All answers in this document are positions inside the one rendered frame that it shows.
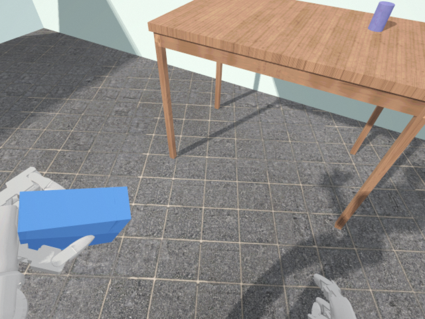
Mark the robot left hand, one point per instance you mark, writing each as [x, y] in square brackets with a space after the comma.
[46, 259]

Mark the table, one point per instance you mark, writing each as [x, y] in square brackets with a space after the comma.
[319, 46]

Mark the robot left forearm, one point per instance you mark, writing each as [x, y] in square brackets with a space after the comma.
[13, 303]

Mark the sponge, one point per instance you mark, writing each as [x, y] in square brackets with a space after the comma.
[57, 218]

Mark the robot right hand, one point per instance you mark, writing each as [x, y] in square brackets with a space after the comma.
[338, 307]

